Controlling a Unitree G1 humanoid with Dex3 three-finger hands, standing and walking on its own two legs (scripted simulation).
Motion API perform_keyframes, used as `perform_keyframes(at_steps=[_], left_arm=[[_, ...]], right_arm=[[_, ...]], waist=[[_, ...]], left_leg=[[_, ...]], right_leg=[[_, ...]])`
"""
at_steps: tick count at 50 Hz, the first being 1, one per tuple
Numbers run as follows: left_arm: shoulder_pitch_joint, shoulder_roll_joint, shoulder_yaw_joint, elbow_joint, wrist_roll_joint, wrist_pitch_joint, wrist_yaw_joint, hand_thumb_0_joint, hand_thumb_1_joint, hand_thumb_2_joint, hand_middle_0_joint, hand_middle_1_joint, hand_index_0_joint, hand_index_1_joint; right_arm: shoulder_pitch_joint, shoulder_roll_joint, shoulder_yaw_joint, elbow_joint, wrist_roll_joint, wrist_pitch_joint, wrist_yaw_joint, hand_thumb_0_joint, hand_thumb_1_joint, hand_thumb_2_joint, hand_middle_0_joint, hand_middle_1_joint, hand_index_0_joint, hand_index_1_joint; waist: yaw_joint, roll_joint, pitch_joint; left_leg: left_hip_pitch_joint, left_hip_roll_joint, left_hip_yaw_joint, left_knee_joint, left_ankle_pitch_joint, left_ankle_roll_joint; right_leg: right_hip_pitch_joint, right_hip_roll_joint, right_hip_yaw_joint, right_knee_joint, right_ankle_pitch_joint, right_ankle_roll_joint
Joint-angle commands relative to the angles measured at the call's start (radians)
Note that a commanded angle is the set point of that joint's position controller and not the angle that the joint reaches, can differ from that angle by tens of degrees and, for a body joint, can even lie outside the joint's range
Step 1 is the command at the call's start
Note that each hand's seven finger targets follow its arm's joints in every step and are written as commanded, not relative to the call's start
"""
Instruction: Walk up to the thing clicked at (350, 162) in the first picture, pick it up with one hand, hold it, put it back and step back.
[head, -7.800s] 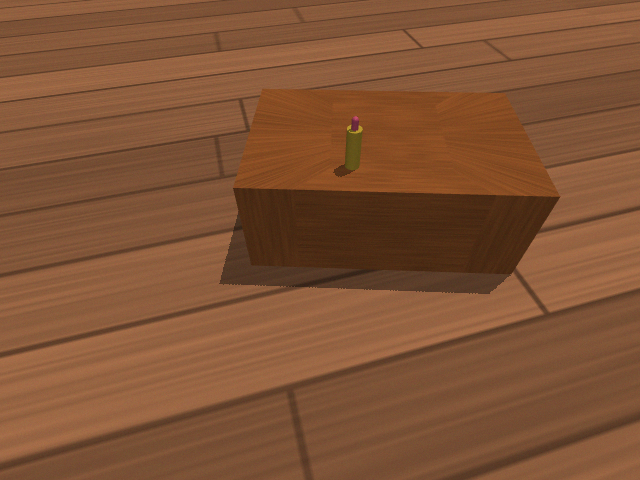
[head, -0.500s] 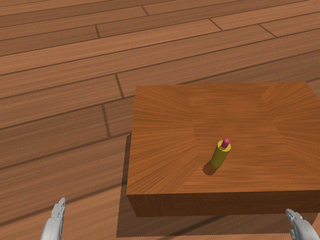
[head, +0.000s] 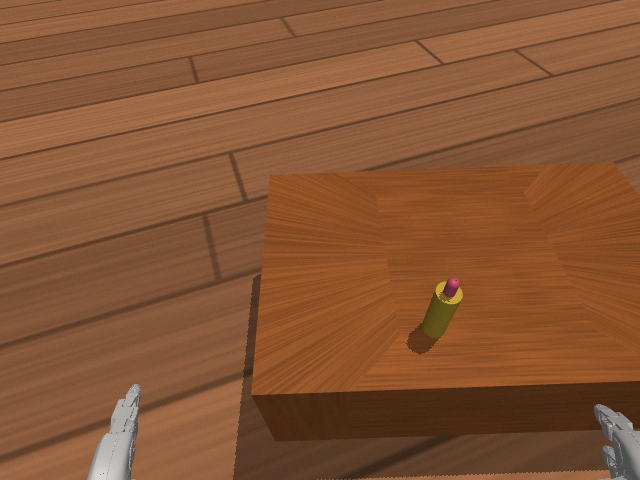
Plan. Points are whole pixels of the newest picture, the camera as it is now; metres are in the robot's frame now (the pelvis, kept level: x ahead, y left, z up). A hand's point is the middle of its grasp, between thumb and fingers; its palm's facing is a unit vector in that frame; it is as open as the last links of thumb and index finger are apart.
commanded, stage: go down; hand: right
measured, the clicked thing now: (443, 305) +0.46 -0.22 -0.22
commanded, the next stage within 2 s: approach in 1.74 s
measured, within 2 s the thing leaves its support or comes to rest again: neither
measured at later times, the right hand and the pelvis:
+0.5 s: hand (620, 354) +0.28 -0.36 -0.01, palm faces +0.21 +0.96 -0.18, open 17.4 cm; pelvis -0.02 +0.00 +0.00, yaw +1 degrees
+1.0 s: hand (636, 312) +0.32 -0.39 +0.02, palm faces +0.22 +0.97 -0.12, open 17.3 cm; pelvis -0.02 -0.01 +0.00, yaw +1 degrees
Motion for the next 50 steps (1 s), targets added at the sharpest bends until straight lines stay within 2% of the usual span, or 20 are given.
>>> perform_keyframes(at_steps=[1, 4, 5, 7, 10, 13, 15, 19, 21, 24, 28, 30, 32, 33, 34, 36, 39, 42, 46, 50], left_arm=[[0.003, 0.168, 0.088, -0.228, 0.0, -0.074, 0.022, 0.0, -0.566, 0.072, -0.056, -0.052, -0.05, -0.059], [0.041, 0.166, 0.101, -0.145, 0.001, -0.079, 0.029, 0.0, -0.559, 0.067, -0.055, -0.05, -0.05, -0.056], [0.046, 0.149, 0.084, -0.101, 0.003, -0.081, 0.026, 0.0, -0.557, 0.066, -0.054, -0.05, -0.05, -0.055], [0.031, 0.165, 0.102, -0.085, 0.006, -0.094, 0.023, 0.0, -0.553, 0.061, -0.054, -0.05, -0.051, -0.054], [0.016, 0.151, 0.065, -0.093, 0.006, -0.112, 0.017, 0.0, -0.551, 0.059, -0.056, -0.052, -0.054, -0.055], [-0.032, 0.201, 0.087, -0.107, 0.006, -0.127, 0.023, 0.0, -0.542, 0.051, -0.057, -0.054, -0.058, -0.053], [-0.065, 0.178, 0.046, -0.098, 0.008, -0.136, 0.023, 0.0, -0.539, 0.05, -0.057, -0.054, -0.058, -0.052], [-0.082, 0.26, 0.128, -0.137, 0.007, -0.145, 0.038, 0.0, -0.541, 0.049, -0.058, -0.053, -0.059, -0.051], [-0.035, 0.235, 0.107, -0.09, 0.011, -0.138, 0.035, 0.0, -0.534, 0.047, -0.056, -0.053, -0.061, -0.049], [-0.086, 0.192, 0.06, -0.067, 0.017, -0.141, 0.028, 0.0, -0.545, 0.054, -0.056, -0.051, -0.056, -0.051], [-0.096, 0.132, -0.012, -0.013, 0.03, -0.147, 0.022, 0.0, -0.545, 0.054, -0.058, -0.053, -0.057, -0.053], [-0.094, 0.168, 0.017, -0.042, 0.031, -0.15, 0.032, 0.0, -0.545, 0.053, -0.058, -0.054, -0.058, -0.054], [-0.056, 0.245, 0.085, -0.024, 0.035, -0.145, 0.046, 0.0, -0.545, 0.055, -0.059, -0.056, -0.059, -0.056], [-0.023, 0.256, 0.091, 0.007, 0.038, -0.139, 0.047, 0.0, -0.544, 0.057, -0.059, -0.058, -0.06, -0.057], [-0.056, 0.274, 0.111, 0.013, 0.037, -0.138, 0.049, 0.0, -0.545, 0.054, -0.06, -0.057, -0.061, -0.056], [-0.082, 0.252, 0.087, -0.007, 0.037, -0.14, 0.046, 0.0, -0.548, 0.057, -0.059, -0.056, -0.059, -0.056], [-0.073, 0.186, 0.034, 0.047, 0.04, -0.14, 0.033, 0.0, -0.55, 0.06, -0.059, -0.057, -0.058, -0.058], [-0.11, 0.2, 0.034, -0.036, 0.04, -0.144, 0.029, 0.0, -0.547, 0.056, -0.059, -0.057, -0.06, -0.057], [-0.047, 0.24, 0.085, 0.021, 0.039, -0.135, 0.03, 0.0, -0.534, 0.048, -0.059, -0.058, -0.063, -0.054], [-0.089, 0.195, 0.043, 0.01, 0.041, -0.14, 0.021, 0.0, -0.537, 0.054, -0.057, -0.057, -0.06, -0.054]], right_arm=[[-0.172, -0.328, -0.165, -0.195, 0.004, -0.071, -0.003, 0.0, 0.57, -0.063, 0.01, 0.062, 0.029, 0.062], [-0.258, -0.38, -0.216, -0.149, 0.025, -0.104, 0.012, 0.0, 0.56, -0.057, 0.018, 0.059, 0.034, 0.059], [-0.295, -0.409, -0.237, -0.132, 0.032, -0.112, 0.022, 0.0, 0.581, -0.059, 0.014, 0.061, 0.031, 0.061], [-0.347, -0.407, -0.245, -0.037, 0.04, -0.127, 0.05, 0.0, 0.587, -0.058, 0.014, 0.061, 0.03, 0.062], [-0.447, -0.403, -0.228, 0.04, 0.052, -0.149, 0.109, 0.0, 0.567, -0.067, 0.013, 0.063, 0.029, 0.063], [-0.482, -0.465, -0.261, 0.164, 0.067, -0.175, 0.161, 0.0, 0.55, -0.064, 0.02, 0.061, 0.033, 0.061], [-0.553, -0.49, -0.27, 0.216, 0.074, -0.204, 0.188, 0.0, 0.546, -0.063, 0.022, 0.06, 0.034, 0.061], [-0.603, -0.602, -0.326, 0.322, 0.073, -0.269, 0.214, 0.0, 0.524, -0.067, 0.025, 0.06, 0.035, 0.06], [-0.619, -0.618, -0.336, 0.39, 0.073, -0.302, 0.222, 0.0, 0.539, -0.067, 0.022, 0.061, 0.032, 0.061], [-0.678, -0.663, -0.366, 0.444, 0.074, -0.362, 0.235, 0.0, 0.532, -0.058, 0.03, 0.057, 0.037, 0.057], [-0.799, -0.678, -0.352, 0.44, 0.082, -0.438, 0.262, 0.0, 0.557, -0.068, 0.021, 0.063, 0.031, 0.063], [-0.84, -0.724, -0.367, 0.431, 0.081, -0.457, 0.271, 0.0, 0.524, -0.066, 0.028, 0.059, 0.034, 0.06], [-0.833, -0.737, -0.37, 0.486, 0.089, -0.464, 0.28, 0.0, 0.49, -0.069, 0.03, 0.057, 0.034, 0.057], [-0.834, -0.725, -0.362, 0.523, 0.094, -0.465, 0.285, 0.0, 0.48, -0.074, 0.028, 0.057, 0.033, 0.058], [-0.853, -0.737, -0.363, 0.522, 0.091, -0.469, 0.286, 0.0, 0.463, -0.073, 0.031, 0.056, 0.035, 0.056], [-0.894, -0.756, -0.367, 0.545, 0.089, -0.479, 0.29, 0.0, 0.446, -0.069, 0.038, 0.052, 0.04, 0.053], [-0.895, -0.727, -0.346, 0.619, 0.082, -0.498, 0.298, 0.0, 0.487, -0.067, 0.035, 0.054, 0.039, 0.054], [-0.902, -0.742, -0.345, 0.624, 0.075, -0.514, 0.306, 0.0, 0.486, -0.068, 0.036, 0.055, 0.04, 0.055], [-0.927, -0.777, -0.374, 0.622, 0.094, -0.526, 0.311, 0.0, 0.496, -0.067, 0.033, 0.056, 0.038, 0.056], [-0.959, -0.782, -0.375, 0.645, 0.088, -0.545, 0.308, 0.0, 0.518, -0.065, 0.032, 0.056, 0.038, 0.056]], waist=[[0.018, -0.106, -0.148], [0.028, -0.124, -0.113], [0.017, -0.155, -0.087], [0.035, -0.149, -0.09], [0.045, -0.149, -0.14], [0.031, -0.094, -0.195], [0.02, -0.084, -0.18], [0.021, -0.069, -0.224], [0.021, -0.083, -0.202], [0.007, -0.101, -0.17], [0.022, -0.168, -0.222], [0.045, -0.181, -0.317], [0.069, -0.171, -0.326], [0.077, -0.162, -0.309], [0.075, -0.183, -0.31], [0.065, -0.181, -0.305], [0.059, -0.164, -0.225], [0.062, -0.154, -0.28], [0.062, -0.172, -0.293], [0.053, -0.197, -0.28]], left_leg=[[0.039, -0.023, 0.008, -0.102, 0.296, 0.029], [0.017, -0.02, 0.001, -0.106, 0.288, 0.027], [0.0, -0.019, 0.001, -0.104, 0.269, 0.03], [-0.031, -0.021, -0.002, -0.098, 0.253, 0.031], [-0.026, -0.027, 0.004, -0.095, 0.257, 0.033], [0.007, -0.03, 0.012, -0.098, 0.281, 0.03], [0.009, -0.028, 0.005, -0.112, 0.256, 0.029], [0.04, -0.032, -0.001, -0.119, 0.246, 0.035], [0.038, -0.034, 0.0, -0.116, 0.277, 0.037], [0.019, -0.029, -0.02, -0.117, 0.269, 0.039], [0.01, -0.037, -0.025, -0.105, 0.262, 0.043], [0.044, -0.037, -0.027, -0.101, 0.317, 0.04], [0.025, -0.043, -0.019, -0.103, 0.335, 0.039], [0.002, -0.048, -0.012, -0.106, 0.329, 0.04], [-0.011, -0.044, -0.013, -0.105, 0.334, 0.041], [-0.025, -0.047, -0.006, -0.107, 0.319, 0.043], [-0.042, -0.046, -0.005, -0.108, 0.293, 0.044], [-0.023, -0.052, 0.001, -0.11, 0.284, 0.046], [-0.026, -0.054, 0.0, -0.109, 0.31, 0.045], [-0.044, -0.053, -0.001, -0.104, 0.301, 0.048]], right_leg=[[0.157, 0.018, -0.007, -0.129, 0.321, -0.008], [0.148, 0.02, -0.003, -0.126, 0.303, -0.012], [0.122, 0.02, -0.003, -0.129, 0.281, -0.011], [0.113, 0.019, -0.002, -0.122, 0.257, -0.014], [0.138, 0.014, 0.001, -0.123, 0.267, -0.012], [0.154, 0.012, 0.01, -0.118, 0.302, -0.015], [0.123, 0.016, 0.006, -0.122, 0.258, -0.021], [0.136, 0.016, 0.006, -0.139, 0.245, -0.025], [0.14, 0.016, 0.003, -0.138, 0.288, -0.024], [0.091, 0.019, -0.006, -0.124, 0.27, -0.028], [0.091, 0.014, -0.009, -0.121, 0.259, -0.029], [0.154, 0.016, -0.009, -0.109, 0.311, -0.029], [0.184, 0.015, -0.003, -0.11, 0.333, -0.028], [0.189, 0.01, 0.004, -0.115, 0.338, -0.027], [0.201, 0.011, 0.006, -0.112, 0.355, -0.026], [0.199, 0.005, 0.014, -0.115, 0.369, -0.025], [0.121, 0.007, 0.011, -0.117, 0.316, -0.028], [0.153, 0.003, 0.016, -0.127, 0.316, -0.024], [0.168, 0.004, 0.017, -0.121, 0.352, -0.02], [0.153, 0.0, 0.019, -0.109, 0.368, -0.014]])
